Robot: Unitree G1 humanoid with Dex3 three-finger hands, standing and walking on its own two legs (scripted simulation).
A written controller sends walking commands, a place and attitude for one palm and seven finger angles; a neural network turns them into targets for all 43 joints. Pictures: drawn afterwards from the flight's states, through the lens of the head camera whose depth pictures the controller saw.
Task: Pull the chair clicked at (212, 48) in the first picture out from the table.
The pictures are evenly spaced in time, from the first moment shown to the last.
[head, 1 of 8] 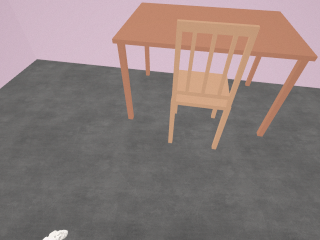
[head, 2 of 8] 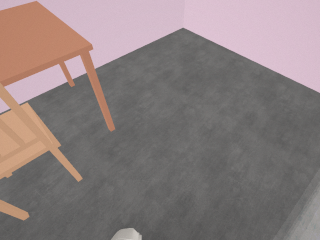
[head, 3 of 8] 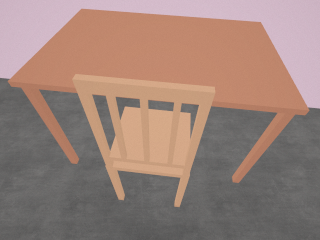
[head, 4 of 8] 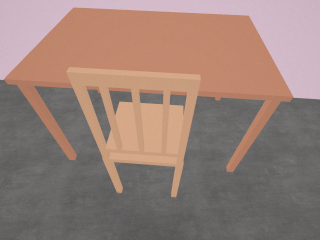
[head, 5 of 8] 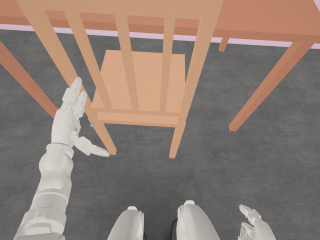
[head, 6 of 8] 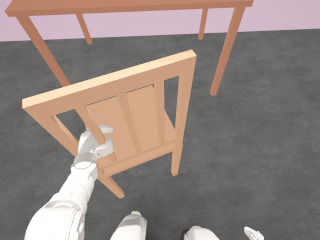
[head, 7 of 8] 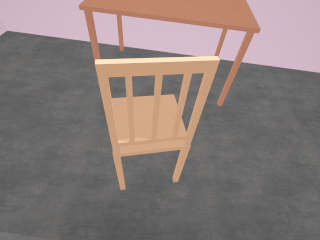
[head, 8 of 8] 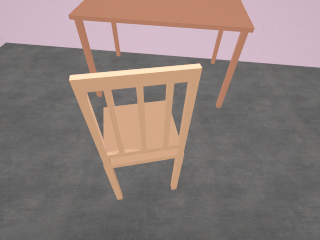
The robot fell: no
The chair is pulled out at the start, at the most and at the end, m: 0.00 0.66 0.66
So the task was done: yes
